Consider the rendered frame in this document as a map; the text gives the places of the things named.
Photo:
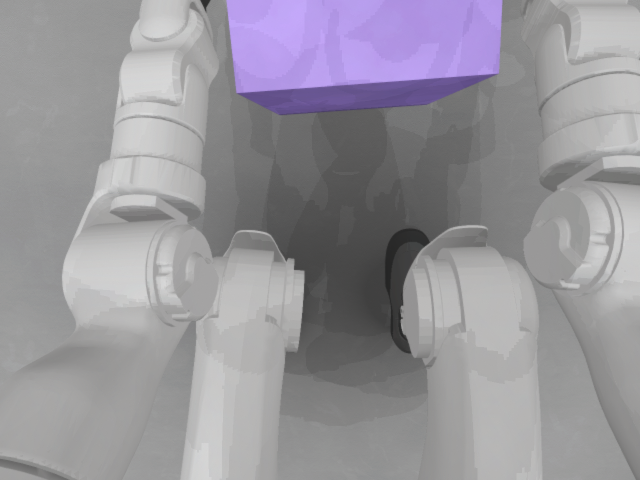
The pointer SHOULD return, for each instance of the robot left upper arm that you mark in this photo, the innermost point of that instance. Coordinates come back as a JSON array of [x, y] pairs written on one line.
[[80, 411]]

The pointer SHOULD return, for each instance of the robot right forearm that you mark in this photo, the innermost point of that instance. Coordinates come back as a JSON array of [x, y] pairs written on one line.
[[587, 75]]

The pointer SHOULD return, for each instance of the right robot shin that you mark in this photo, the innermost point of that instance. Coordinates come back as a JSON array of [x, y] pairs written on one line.
[[476, 236]]

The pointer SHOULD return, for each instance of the robot left thigh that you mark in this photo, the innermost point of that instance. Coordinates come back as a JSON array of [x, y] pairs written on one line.
[[233, 419]]

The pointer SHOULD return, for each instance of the robot left forearm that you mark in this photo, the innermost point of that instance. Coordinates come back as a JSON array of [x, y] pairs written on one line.
[[154, 171]]

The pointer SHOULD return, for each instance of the carton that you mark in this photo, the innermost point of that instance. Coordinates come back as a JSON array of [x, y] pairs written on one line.
[[310, 56]]

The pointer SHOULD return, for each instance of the robot right upper arm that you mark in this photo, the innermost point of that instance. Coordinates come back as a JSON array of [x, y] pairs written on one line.
[[584, 245]]

